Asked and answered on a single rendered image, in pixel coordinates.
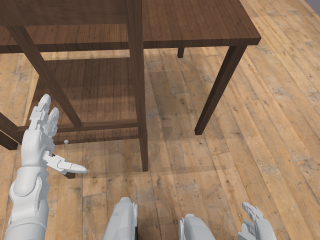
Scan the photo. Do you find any robot thigh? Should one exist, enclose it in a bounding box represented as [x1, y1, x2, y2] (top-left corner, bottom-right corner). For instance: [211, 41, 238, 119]
[102, 201, 138, 240]
[178, 216, 216, 240]

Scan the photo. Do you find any robot left hand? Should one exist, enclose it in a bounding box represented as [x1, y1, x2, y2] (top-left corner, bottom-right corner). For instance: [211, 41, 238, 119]
[21, 93, 88, 175]

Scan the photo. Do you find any chair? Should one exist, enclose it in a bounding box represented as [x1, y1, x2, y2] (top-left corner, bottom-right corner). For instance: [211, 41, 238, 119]
[0, 0, 148, 179]

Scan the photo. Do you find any left robot forearm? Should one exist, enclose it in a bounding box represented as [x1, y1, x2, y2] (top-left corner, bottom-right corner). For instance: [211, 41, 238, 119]
[4, 165, 49, 240]

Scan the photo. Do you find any left robot thigh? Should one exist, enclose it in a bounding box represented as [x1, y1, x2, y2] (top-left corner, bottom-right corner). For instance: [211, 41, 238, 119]
[102, 201, 138, 240]

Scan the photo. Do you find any table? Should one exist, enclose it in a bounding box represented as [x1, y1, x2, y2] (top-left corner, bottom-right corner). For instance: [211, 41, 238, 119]
[0, 0, 262, 150]

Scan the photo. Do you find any robot right hand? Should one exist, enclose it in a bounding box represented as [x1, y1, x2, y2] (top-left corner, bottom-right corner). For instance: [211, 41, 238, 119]
[238, 202, 277, 240]

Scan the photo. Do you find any right robot thigh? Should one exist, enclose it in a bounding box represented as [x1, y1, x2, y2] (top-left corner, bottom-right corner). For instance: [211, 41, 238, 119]
[178, 216, 216, 240]

